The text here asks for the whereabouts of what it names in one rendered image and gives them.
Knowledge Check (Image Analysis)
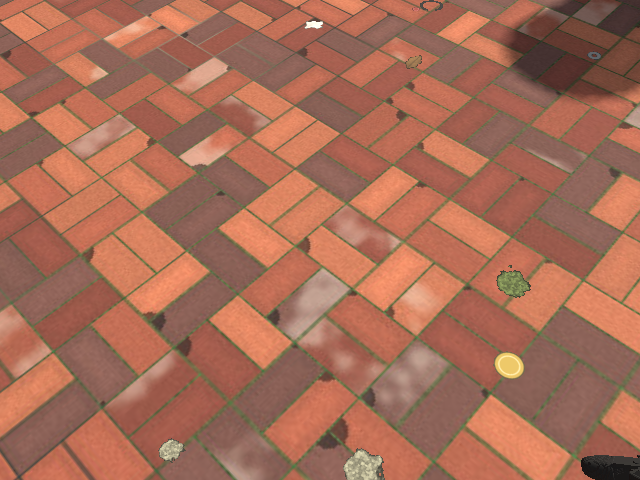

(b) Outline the robot right hand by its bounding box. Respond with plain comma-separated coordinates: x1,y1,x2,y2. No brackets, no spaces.
581,455,640,480

